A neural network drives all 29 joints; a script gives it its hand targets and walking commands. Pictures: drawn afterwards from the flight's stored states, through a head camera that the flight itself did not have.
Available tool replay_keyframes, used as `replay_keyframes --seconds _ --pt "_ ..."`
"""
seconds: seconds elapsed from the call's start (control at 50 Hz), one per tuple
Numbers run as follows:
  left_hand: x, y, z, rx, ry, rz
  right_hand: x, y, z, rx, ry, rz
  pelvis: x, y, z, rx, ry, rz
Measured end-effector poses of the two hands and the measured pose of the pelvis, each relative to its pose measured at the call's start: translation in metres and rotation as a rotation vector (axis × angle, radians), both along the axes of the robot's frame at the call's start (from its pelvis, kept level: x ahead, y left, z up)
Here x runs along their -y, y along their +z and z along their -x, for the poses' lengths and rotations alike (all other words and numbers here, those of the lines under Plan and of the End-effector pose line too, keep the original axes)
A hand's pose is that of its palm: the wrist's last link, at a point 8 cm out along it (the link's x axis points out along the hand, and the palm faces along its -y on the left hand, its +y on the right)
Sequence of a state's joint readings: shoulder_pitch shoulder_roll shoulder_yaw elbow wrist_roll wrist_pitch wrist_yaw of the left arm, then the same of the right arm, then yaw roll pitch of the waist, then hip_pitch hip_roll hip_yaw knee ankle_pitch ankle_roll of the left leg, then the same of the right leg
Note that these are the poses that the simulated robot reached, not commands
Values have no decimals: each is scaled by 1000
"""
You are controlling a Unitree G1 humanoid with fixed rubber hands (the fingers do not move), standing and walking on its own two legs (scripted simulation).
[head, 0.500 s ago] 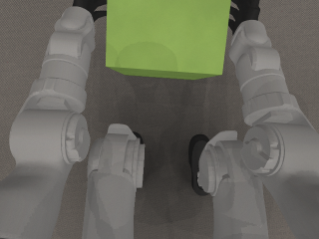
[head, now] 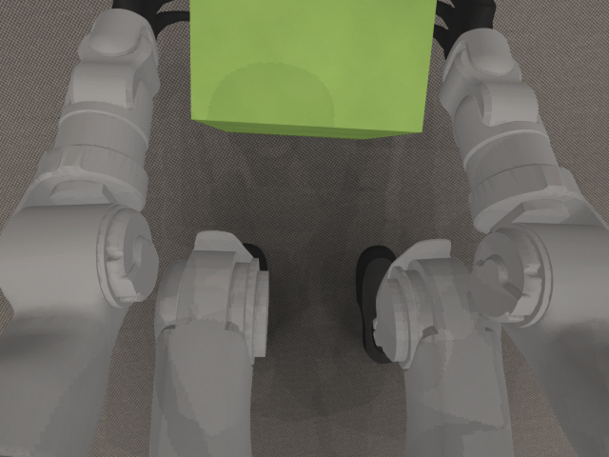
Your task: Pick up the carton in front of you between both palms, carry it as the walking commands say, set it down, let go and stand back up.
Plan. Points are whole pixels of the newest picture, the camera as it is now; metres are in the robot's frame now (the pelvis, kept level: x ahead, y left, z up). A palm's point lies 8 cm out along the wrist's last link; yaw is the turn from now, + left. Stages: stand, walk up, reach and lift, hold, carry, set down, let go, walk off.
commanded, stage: set down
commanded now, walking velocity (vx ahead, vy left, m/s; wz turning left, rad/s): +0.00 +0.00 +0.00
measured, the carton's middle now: (305, 45) +0.53 +0.05 -0.24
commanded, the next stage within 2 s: let go in 1.24 s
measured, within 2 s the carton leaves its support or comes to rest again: neither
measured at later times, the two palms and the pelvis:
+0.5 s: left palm out of the picture +0.54 +0.26 -0.08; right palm out of the picture +0.54 -0.11 -0.08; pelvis +0.01 +0.00 +0.05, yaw +1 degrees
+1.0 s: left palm out of the picture +0.54 +0.27 +0.07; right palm out of the picture +0.54 -0.12 +0.07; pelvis +0.02 +0.00 +0.18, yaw +2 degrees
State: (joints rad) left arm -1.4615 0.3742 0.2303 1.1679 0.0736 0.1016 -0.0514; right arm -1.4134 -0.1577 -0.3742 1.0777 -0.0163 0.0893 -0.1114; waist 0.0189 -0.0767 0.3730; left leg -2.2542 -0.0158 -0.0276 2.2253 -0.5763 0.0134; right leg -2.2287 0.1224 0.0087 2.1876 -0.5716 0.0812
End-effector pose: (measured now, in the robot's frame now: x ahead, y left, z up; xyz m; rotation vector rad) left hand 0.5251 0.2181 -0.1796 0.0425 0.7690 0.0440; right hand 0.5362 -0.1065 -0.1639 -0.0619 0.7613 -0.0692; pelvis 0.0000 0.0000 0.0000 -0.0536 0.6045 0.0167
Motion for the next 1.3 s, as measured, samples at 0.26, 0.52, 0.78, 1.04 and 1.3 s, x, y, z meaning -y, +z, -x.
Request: replay_keyframes --seconds 0.26,0.52,0.78,1.04,1.3 --pt "-48 14 -8 73 99 -48 18 -4 0 40 -39 11 -3 -3 -3 13 14 9" --pt "-44 110 -10 114 88 -47 8 95 -2 108 -64 14 -1 55 -8 -86 24 11" --pt "-49 186 -13 127 79 -48 13 169 -2 127 -68 23 -2 119 -14 -185 28 12" --pt "-57 267 -13 126 69 -48 16 250 0 131 -67 22 -5 191 -25 -201 38 9" --pt "-58 341 -10 116 57 -57 17 323 5 126 -51 29 -9 261 -40 -182 48 3"
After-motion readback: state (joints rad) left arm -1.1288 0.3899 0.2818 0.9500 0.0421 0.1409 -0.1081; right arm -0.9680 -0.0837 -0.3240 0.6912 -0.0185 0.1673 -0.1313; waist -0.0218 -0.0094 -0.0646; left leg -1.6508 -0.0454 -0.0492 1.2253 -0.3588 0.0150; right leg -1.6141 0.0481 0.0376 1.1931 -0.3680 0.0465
